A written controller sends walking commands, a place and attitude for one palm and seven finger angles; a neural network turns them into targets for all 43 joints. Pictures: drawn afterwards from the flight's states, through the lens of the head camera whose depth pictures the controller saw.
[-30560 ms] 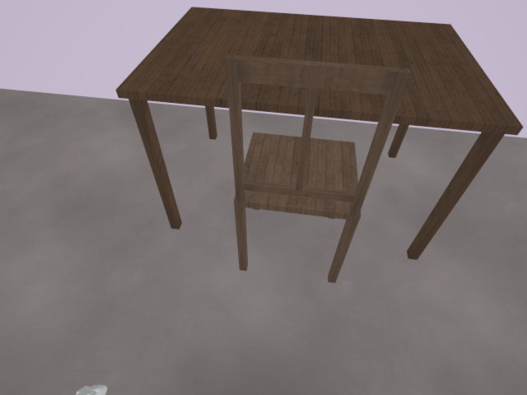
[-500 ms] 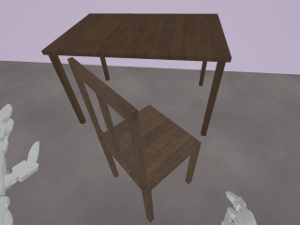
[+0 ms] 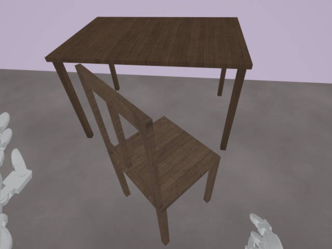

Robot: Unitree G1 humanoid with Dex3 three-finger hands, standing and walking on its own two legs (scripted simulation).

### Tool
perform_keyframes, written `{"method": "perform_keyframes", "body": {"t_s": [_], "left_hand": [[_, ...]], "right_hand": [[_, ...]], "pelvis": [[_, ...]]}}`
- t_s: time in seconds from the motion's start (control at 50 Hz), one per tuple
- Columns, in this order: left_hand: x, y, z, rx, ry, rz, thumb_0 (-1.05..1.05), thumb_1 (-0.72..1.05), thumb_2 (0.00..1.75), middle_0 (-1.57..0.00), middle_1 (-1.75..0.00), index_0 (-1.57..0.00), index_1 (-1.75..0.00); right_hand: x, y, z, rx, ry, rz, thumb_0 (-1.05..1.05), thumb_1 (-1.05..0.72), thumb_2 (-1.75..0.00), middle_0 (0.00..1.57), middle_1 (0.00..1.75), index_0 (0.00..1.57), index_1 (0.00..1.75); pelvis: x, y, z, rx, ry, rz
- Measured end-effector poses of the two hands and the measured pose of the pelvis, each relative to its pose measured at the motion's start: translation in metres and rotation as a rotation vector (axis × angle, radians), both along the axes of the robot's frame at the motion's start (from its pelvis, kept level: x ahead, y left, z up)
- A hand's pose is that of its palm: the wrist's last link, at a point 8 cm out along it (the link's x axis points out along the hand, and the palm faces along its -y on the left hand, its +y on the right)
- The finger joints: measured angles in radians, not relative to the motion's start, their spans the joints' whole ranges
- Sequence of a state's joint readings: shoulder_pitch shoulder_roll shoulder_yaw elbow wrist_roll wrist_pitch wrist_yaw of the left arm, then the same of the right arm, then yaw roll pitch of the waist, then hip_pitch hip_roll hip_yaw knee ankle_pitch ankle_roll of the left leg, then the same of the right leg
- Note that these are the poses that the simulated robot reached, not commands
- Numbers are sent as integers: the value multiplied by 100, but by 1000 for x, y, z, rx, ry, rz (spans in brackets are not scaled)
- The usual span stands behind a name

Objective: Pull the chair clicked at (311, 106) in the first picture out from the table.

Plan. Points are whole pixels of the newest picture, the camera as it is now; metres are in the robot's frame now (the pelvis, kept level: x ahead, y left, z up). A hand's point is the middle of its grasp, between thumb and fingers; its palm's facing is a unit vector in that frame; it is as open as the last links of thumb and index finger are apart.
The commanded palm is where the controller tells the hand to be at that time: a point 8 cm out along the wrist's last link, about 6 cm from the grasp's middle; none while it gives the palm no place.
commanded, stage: step back with the hand held close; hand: left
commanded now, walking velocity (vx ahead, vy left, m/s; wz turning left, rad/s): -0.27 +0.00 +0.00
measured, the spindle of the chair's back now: (121, 138) +0.49 +0.23 -0.06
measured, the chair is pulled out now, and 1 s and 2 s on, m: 0.46 0.46 0.46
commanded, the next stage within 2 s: none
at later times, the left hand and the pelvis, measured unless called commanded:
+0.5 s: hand (29, 185) +0.17 +0.26 +0.17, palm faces +0.43 -0.72 -0.54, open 7.4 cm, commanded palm +0.11 +0.30 +0.18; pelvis -0.03 +0.00 -0.01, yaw -1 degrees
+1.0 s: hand (20, 205) +0.14 +0.26 +0.16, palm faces +0.46 -0.71 -0.53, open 7.4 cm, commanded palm +0.07 +0.29 +0.18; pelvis -0.07 -0.01 -0.01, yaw +1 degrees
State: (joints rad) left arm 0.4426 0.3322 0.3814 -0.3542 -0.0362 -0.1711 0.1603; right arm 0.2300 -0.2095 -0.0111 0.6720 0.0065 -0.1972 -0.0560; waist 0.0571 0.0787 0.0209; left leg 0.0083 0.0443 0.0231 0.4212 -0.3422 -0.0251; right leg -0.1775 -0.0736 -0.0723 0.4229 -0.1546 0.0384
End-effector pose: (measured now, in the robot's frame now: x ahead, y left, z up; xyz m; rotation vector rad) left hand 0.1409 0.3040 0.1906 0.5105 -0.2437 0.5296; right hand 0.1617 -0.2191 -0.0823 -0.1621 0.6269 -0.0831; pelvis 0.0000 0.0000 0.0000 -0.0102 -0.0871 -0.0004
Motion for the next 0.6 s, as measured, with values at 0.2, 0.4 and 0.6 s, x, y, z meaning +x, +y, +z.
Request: {"method": "perform_keyframes", "body": {"t_s": [0.2,0.4,0.6], "left_hand": [[16,-11,-16,41,125,-84,2,89,90,-21,-30,-20,-30],[1,-14,0,145,135,-129,2,89,90,-22,-30,-21,-30],[-27,-11,-15,61,109,-50,2,89,90,-21,-30,-21,-30]], "right_hand": [[-17,-9,-6,-23,88,-29,1,-90,-90,20,30,21,30],[-38,-20,-12,-45,152,-108,1,-90,-90,20,30,20,30],[-46,-20,-7,-40,95,-86,1,-90,-90,20,30,20,30]], "pelvis": [[-15,2,0,14,69,-26],[-24,3,-3,22,93,-21],[-45,-3,-7,32,87,-23]]}}
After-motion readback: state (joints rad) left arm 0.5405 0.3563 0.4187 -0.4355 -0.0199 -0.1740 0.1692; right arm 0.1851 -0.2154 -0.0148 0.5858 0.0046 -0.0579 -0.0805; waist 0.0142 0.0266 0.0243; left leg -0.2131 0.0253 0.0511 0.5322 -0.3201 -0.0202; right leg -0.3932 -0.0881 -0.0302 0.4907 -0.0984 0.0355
